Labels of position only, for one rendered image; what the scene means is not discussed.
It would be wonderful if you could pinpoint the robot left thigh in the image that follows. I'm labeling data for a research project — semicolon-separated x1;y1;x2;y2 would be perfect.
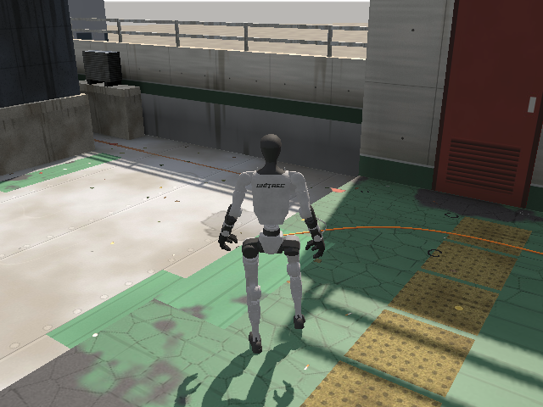
242;237;261;301

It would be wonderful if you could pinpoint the robot left hand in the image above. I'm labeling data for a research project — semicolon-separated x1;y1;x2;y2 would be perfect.
218;233;238;251

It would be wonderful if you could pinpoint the robot right hand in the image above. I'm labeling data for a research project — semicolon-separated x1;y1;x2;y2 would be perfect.
305;238;325;259

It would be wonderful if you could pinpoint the right robot forearm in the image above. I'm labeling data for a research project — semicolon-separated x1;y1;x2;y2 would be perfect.
305;205;323;242

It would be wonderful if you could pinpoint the right robot upper arm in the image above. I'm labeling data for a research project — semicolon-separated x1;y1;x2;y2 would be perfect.
288;171;312;219

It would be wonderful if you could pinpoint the robot thigh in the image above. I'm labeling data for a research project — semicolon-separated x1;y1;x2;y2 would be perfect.
242;237;261;301
283;235;300;277

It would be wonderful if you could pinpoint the left robot upper arm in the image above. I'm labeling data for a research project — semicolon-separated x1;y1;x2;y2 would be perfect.
229;171;254;218

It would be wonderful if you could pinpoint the robot right thigh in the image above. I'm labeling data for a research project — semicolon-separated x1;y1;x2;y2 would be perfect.
283;235;300;277

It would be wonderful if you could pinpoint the left robot forearm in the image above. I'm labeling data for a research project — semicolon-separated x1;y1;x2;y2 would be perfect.
221;204;237;237

